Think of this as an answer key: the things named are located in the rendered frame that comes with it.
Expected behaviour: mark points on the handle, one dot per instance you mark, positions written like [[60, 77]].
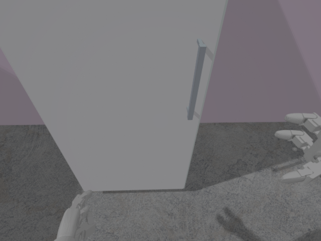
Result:
[[196, 79]]

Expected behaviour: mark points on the fridge door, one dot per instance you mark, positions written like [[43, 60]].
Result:
[[112, 79]]

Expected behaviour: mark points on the left robot hand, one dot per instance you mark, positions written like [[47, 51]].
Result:
[[71, 222]]

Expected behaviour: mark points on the right robot hand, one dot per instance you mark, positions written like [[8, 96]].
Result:
[[312, 169]]

